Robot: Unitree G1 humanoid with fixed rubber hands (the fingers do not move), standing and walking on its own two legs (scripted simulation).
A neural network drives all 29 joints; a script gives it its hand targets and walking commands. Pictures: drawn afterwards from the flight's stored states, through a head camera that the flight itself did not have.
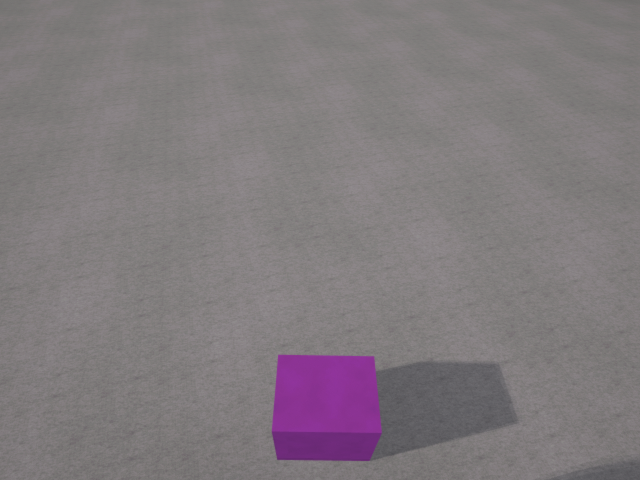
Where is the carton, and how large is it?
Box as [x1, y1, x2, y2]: [272, 355, 381, 460]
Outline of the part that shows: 278,355 272,423 272,434 277,459 369,460 381,433 373,356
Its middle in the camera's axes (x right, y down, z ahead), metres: +0.02 +0.48 +1.10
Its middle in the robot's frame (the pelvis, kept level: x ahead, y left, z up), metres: +0.46 -0.03 -0.65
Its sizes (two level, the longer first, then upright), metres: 0.269 0.201 0.252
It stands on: the floor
